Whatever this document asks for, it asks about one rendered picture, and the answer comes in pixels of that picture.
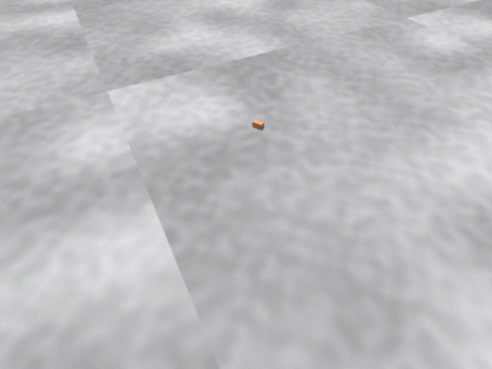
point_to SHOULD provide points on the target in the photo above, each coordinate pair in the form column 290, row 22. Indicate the small box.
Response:
column 258, row 124

